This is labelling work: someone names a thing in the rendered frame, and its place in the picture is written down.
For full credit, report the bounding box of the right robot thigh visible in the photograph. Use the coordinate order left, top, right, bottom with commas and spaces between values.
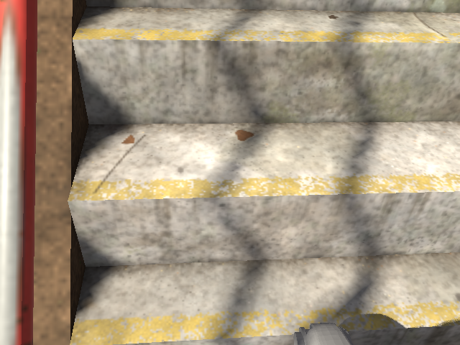
293, 323, 353, 345

